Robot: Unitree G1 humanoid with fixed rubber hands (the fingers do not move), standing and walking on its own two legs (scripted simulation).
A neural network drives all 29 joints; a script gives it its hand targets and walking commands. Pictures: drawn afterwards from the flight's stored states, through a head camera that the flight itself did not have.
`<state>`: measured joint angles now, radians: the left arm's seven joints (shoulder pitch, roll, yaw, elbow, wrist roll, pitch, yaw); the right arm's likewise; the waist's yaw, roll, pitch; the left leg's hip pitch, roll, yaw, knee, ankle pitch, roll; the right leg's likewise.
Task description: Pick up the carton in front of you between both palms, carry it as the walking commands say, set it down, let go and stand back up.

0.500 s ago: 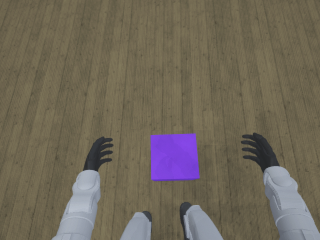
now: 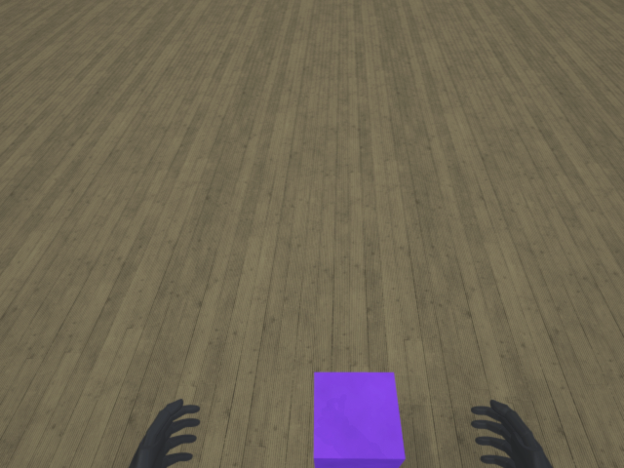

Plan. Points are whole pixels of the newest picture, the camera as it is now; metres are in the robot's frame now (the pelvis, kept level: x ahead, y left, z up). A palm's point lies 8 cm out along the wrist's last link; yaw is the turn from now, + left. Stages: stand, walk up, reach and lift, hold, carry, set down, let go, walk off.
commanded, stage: let go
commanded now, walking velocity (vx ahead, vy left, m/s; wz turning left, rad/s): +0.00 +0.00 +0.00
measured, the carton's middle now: (353, 426) +0.35 -0.06 -0.65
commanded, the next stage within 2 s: stand in 0.28 s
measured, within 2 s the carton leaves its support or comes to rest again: neither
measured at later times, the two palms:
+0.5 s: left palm out of the picture +0.13 +0.27 -0.09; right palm out of the picture +0.15 -0.29 -0.08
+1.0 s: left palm out of the picture +0.12 +0.28 -0.09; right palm out of the picture +0.13 -0.31 -0.09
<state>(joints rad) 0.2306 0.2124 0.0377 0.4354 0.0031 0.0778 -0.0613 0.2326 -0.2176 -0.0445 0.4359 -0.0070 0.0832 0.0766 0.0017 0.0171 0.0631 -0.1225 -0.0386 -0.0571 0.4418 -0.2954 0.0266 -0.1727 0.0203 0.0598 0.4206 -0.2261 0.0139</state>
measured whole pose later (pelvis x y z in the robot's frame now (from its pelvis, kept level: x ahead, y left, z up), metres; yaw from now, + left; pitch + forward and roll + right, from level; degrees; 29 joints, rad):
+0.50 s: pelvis +0.01 -0.01 -0.01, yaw +1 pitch -1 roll -1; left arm 0.19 0.31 0.05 0.69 0.04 0.03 0.02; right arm 0.20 -0.32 -0.06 0.62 -0.04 0.04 -0.01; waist 0.00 0.02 0.02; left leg -0.17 -0.02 -0.07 0.53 -0.35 0.01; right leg -0.22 0.03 0.03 0.52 -0.29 -0.01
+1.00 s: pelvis +0.01 -0.02 +0.00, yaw +2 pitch -1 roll +0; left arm 0.14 0.34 0.03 0.89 0.03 0.00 0.02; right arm 0.20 -0.36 -0.02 0.79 -0.03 0.00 -0.03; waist 0.00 0.02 0.02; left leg -0.11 -0.02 -0.08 0.44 -0.31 0.00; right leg -0.16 0.03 0.02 0.44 -0.26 -0.02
